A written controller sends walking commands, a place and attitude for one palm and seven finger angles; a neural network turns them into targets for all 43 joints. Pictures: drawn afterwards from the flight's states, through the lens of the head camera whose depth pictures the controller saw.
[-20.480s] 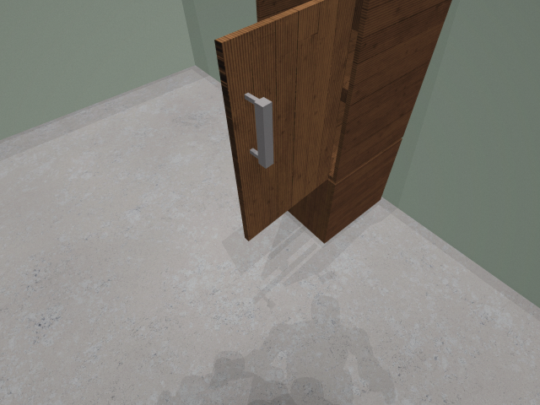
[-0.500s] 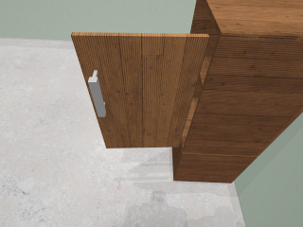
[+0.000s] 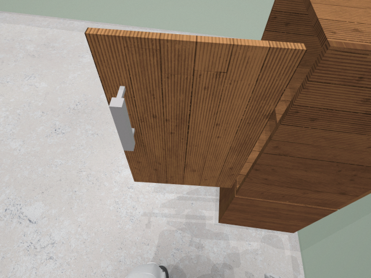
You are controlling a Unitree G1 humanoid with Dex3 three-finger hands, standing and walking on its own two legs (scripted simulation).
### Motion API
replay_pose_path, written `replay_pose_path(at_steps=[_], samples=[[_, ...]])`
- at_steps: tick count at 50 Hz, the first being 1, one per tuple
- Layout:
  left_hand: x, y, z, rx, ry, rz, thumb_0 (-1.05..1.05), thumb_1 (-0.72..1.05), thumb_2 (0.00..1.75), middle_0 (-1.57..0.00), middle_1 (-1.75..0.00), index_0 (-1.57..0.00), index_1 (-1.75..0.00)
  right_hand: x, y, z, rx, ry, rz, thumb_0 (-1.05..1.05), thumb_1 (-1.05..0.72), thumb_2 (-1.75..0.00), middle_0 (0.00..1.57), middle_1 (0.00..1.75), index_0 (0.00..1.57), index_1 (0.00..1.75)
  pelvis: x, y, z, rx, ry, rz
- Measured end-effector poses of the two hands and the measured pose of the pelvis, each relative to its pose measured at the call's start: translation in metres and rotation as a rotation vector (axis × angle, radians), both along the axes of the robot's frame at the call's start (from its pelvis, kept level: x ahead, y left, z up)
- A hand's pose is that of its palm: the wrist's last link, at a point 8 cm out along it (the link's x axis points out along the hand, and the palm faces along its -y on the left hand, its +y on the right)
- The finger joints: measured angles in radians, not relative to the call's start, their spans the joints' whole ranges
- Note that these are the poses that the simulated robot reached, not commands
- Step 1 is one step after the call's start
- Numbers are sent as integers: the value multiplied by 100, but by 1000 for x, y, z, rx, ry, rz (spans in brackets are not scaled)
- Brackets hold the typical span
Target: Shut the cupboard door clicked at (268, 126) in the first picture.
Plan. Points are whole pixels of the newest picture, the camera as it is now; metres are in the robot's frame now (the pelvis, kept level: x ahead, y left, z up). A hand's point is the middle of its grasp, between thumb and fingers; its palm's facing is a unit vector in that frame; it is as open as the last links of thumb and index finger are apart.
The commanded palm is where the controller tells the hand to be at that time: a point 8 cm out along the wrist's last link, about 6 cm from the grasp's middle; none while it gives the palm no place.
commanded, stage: come to a stop and stand still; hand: left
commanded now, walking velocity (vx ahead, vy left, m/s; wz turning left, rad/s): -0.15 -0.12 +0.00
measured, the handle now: (125, 120) +0.42 +0.18 +0.07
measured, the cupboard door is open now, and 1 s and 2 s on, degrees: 94 94 94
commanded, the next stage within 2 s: look again from close up in 0.90 s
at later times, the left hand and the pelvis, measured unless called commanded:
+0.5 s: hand out of the picture -0.01 +0.14 -0.17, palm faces +0.10 -0.98 -0.18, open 7.3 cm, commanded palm none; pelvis -0.02 -0.03 +0.00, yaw +2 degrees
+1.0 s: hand out of the picture -0.04 +0.14 -0.17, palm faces +0.07 -0.99 -0.15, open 7.4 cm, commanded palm none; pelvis -0.02 -0.01 +0.01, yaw +1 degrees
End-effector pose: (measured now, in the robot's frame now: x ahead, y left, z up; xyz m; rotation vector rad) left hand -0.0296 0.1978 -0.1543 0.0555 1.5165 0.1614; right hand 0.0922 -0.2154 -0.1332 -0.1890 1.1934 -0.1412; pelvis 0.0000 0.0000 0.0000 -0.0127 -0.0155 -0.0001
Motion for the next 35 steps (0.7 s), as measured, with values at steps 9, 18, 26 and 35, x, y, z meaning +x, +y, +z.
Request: replay_pose_path(at_steps=[9, 18, 26, 35], samples=[[57, 22, 19, 142, -253, -42, 0, 91, 90, -20, -29, -20, -30, -12, -33, -10, 32, -18, 4, -1, -91, -90, 20, 30, 21, 30, -27, -27, -5, 6, -1, 5], [20, -8, 31, 115, -210, -48, 0, 91, 90, -20, -29, -20, -30, -66, -69, -4, 34, 68, -42, 0, -91, -90, 20, 30, 20, 30, -27, -43, 7, 17, 5, 15], [5, -2, 13, 57, -174, 6, 1, 91, 90, -21, -29, -21, -30, -111, -60, 3, -33, 205, -31, 0, -91, -90, 20, 30, 20, 29, -25, -29, 4, 9, 9, 44], [-7, 6, 13, 38, -106, 8, 1, 91, 90, -20, -29, -20, -30, -113, -18, 4, 13, 219, -9, 1, -92, -90, 20, 30, 20, 30, -22, -16, 11, 14, 8, 39]])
